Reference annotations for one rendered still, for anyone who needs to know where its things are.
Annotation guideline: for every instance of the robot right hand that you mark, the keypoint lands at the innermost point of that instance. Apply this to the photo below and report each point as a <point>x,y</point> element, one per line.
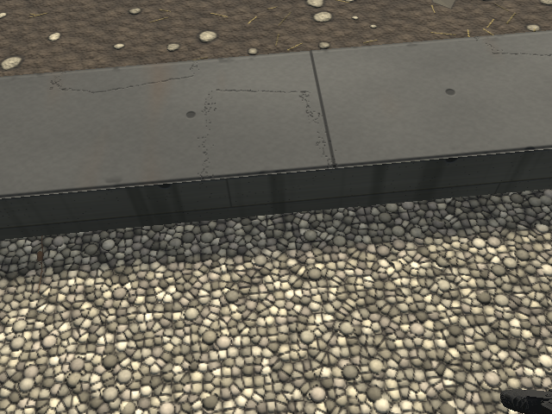
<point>527,401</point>

